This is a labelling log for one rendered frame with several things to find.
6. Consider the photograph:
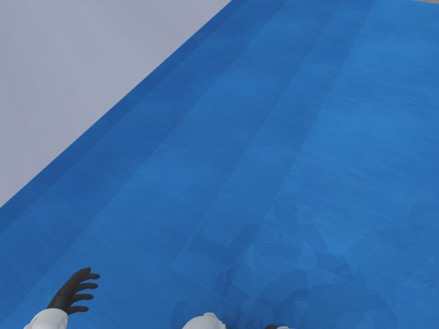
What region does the left robot hand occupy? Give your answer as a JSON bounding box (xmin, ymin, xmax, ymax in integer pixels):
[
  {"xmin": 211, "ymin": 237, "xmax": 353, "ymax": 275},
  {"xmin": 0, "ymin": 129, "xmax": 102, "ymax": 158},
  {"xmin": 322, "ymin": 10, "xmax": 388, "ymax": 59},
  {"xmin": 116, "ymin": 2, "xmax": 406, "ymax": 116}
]
[{"xmin": 46, "ymin": 267, "xmax": 100, "ymax": 316}]

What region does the left robot shin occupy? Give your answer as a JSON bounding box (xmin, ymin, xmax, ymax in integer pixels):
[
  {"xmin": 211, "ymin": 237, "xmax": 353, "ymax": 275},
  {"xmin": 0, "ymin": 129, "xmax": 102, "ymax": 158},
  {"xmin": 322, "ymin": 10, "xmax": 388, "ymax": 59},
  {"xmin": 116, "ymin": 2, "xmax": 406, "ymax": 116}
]
[{"xmin": 203, "ymin": 313, "xmax": 217, "ymax": 319}]

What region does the robot left forearm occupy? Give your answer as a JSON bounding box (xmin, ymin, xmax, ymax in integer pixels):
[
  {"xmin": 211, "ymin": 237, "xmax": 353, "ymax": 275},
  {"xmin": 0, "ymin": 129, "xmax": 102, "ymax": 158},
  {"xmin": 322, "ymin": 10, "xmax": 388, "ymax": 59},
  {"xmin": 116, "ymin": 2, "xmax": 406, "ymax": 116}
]
[{"xmin": 24, "ymin": 308, "xmax": 68, "ymax": 329}]

